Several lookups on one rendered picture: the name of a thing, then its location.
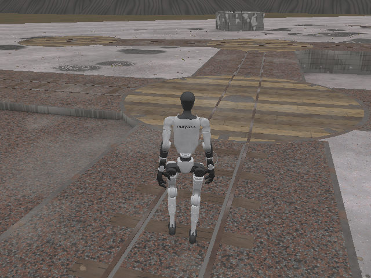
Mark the left robot hand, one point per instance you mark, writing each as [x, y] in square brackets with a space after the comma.
[161, 182]

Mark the right robot upper arm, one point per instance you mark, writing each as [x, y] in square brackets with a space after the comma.
[206, 133]

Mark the left robot upper arm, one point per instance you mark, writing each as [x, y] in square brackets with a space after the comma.
[167, 132]

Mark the robot head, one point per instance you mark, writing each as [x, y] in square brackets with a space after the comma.
[187, 102]

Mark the right robot hand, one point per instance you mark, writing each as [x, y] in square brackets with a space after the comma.
[210, 176]

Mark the robot left forearm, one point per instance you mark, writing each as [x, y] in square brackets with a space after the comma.
[162, 158]

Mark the robot right thigh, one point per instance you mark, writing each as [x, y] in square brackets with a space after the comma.
[198, 175]

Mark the robot right forearm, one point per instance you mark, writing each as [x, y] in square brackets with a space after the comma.
[209, 158]

